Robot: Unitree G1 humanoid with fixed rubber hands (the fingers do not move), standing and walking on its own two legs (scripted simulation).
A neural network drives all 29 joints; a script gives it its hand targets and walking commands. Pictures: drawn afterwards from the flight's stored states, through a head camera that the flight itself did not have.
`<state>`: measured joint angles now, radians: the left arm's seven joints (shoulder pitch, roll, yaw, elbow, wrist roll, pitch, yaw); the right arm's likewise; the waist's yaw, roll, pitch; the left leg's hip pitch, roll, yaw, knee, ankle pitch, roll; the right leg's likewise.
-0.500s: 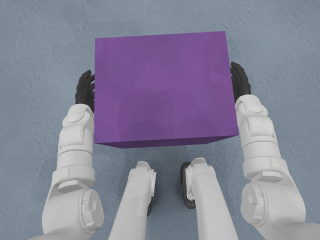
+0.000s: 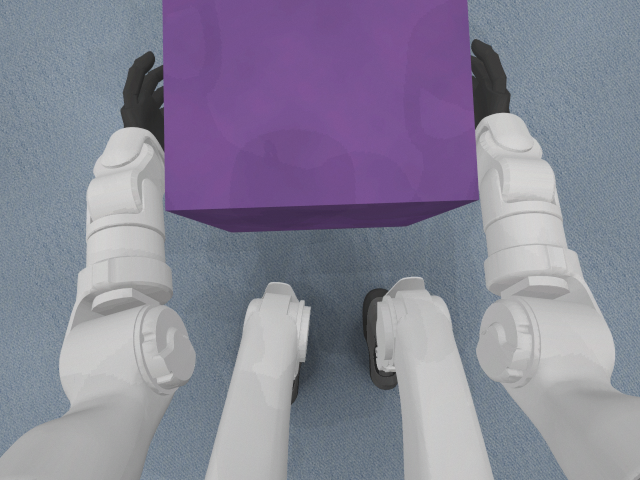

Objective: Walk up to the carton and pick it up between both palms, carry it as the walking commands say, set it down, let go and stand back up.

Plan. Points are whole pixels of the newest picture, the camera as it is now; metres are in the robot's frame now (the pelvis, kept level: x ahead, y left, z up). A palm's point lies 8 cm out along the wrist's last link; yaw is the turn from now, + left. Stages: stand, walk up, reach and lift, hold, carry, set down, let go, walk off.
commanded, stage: set down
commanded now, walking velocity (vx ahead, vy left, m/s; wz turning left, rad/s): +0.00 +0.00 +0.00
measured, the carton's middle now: (317, 132) +0.50 +0.02 -0.16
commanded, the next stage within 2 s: none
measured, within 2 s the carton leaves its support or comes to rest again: neither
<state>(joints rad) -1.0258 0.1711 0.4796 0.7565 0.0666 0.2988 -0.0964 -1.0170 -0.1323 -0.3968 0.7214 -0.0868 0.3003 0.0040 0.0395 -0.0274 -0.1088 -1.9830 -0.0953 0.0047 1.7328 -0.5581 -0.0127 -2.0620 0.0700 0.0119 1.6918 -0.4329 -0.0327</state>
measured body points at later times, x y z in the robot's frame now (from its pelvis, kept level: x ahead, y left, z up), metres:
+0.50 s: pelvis -0.01 +0.02 -0.06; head +0.33 +0.00 +0.23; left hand +0.51 +0.20 -0.20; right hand +0.52 -0.18 -0.21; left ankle +0.08 +0.11 -0.47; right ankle +0.12 -0.09 -0.47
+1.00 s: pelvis -0.02 +0.01 -0.11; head +0.36 +0.00 +0.12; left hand +0.52 +0.20 -0.30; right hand +0.53 -0.18 -0.30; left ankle +0.08 +0.11 -0.47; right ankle +0.12 -0.09 -0.47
